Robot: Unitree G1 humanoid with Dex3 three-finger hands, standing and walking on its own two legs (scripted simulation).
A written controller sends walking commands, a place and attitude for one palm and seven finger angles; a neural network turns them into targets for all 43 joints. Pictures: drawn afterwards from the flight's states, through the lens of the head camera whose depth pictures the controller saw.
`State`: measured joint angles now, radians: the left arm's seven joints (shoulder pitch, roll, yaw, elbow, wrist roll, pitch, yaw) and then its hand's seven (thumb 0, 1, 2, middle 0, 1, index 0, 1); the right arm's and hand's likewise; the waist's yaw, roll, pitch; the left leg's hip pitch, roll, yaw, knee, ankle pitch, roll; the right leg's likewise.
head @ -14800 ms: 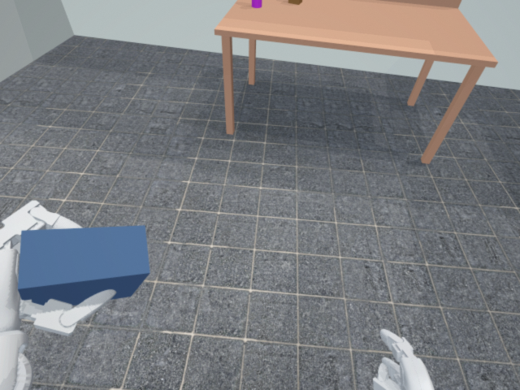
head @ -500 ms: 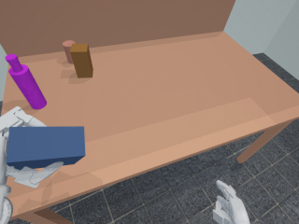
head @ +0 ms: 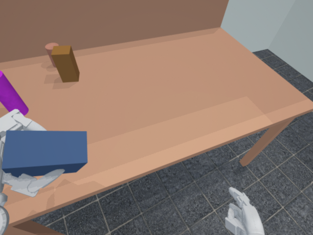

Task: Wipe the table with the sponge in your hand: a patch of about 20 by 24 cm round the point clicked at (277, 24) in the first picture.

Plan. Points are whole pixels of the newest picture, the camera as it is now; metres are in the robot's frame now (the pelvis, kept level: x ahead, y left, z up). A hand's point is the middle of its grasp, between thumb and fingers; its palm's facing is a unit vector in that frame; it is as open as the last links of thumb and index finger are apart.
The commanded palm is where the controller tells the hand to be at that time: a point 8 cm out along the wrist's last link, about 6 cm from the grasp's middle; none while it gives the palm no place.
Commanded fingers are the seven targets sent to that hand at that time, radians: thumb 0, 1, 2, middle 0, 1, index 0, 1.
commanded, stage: come to a stop and stand still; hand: left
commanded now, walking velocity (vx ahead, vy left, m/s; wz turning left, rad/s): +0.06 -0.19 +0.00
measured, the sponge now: (59, 154) +0.23 +0.21 +0.14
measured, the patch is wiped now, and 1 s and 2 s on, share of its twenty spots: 0.00 0.00 0.00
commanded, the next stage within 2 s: look again from close up in 1.14 s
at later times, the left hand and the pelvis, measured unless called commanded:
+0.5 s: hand (6, 147) +0.22 +0.29 +0.17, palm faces +0.41 -0.77 -0.48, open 9.8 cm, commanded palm +0.15 +0.29 +0.18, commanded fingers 0.00 0.10 1.30 -1.20 -1.60 -1.20 -1.60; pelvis +0.00 +0.01 +0.00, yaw +1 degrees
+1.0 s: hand out of the picture +0.19 +0.35 +0.17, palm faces +0.45 -0.83 -0.32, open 9.8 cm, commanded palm +0.13 +0.37 +0.18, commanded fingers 0.00 0.10 1.30 -1.20 -1.60 -1.20 -1.60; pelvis -0.03 +0.08 +0.00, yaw +2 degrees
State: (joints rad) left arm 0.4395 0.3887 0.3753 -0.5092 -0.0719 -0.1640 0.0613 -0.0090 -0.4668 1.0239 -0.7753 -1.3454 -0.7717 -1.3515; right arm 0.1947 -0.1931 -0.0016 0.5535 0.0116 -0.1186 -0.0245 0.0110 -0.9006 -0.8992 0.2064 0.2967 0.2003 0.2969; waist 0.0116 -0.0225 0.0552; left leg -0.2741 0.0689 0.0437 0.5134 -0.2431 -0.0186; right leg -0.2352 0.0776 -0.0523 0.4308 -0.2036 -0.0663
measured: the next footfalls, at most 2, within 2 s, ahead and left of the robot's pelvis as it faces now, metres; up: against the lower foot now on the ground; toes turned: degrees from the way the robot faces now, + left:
none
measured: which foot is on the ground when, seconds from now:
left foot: down 0.00-1.00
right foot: down 0.00-1.00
